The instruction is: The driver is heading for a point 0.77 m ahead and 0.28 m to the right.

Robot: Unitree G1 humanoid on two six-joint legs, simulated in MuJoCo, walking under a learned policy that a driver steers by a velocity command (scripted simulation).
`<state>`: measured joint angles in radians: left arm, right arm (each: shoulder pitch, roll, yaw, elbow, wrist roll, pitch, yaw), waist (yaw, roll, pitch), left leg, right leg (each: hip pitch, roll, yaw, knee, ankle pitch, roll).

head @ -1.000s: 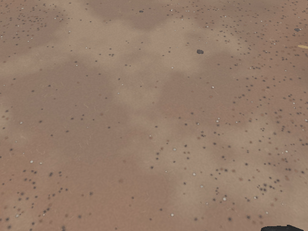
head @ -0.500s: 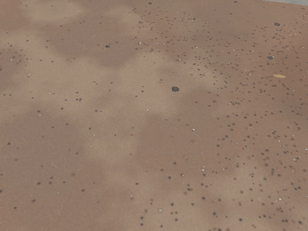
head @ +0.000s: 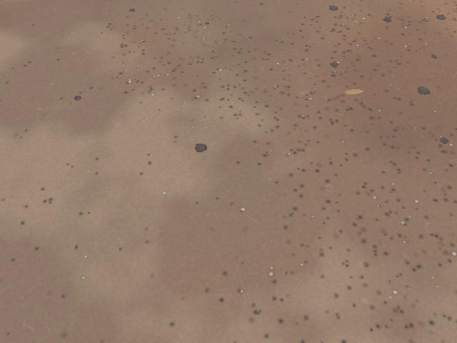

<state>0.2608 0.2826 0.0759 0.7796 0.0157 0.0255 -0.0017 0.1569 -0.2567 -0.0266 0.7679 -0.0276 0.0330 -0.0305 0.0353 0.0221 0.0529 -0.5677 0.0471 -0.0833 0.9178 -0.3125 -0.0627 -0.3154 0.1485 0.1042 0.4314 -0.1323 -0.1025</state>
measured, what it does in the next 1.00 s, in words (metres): steps on the spot, turning right: left foot, then right foot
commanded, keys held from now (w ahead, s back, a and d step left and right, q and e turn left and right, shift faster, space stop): e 0.90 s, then no key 0.10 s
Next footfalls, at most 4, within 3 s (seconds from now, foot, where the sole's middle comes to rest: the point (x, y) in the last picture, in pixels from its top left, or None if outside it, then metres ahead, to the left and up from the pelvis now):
0.16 left None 0.09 0.14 -0.78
0.64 right None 0.00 -0.06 -0.78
1.18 left None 0.12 0.08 -0.77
1.44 right None -0.05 -0.06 -0.77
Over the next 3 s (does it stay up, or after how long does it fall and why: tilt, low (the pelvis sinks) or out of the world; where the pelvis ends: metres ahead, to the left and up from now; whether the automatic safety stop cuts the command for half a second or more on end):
stays up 0.57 -0.35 0.01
